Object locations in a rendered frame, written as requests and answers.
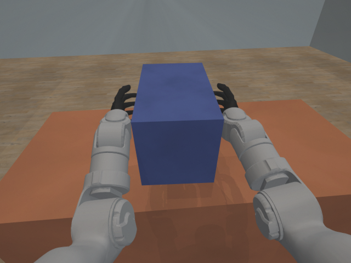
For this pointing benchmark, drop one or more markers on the left robot upper arm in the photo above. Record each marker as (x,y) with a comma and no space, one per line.
(100,230)

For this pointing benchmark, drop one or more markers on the robot right forearm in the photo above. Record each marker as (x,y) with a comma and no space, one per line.
(263,166)

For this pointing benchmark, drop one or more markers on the left robot hand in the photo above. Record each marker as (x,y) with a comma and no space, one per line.
(120,98)

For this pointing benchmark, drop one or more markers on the carton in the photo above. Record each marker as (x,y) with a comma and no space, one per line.
(177,125)

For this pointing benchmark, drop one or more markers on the pedestal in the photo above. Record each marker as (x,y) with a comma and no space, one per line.
(210,222)

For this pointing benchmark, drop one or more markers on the robot left forearm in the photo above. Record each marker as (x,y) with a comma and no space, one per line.
(108,175)

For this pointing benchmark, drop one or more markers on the right robot hand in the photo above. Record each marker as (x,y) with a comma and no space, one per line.
(227,95)

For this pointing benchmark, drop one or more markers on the right robot upper arm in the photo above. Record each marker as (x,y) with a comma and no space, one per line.
(289,214)

